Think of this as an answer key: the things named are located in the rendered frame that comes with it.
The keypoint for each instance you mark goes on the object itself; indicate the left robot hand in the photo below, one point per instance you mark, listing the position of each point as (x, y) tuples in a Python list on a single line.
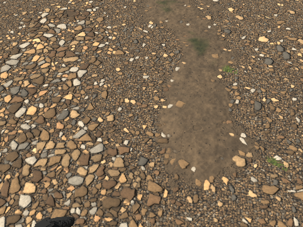
[(56, 222)]

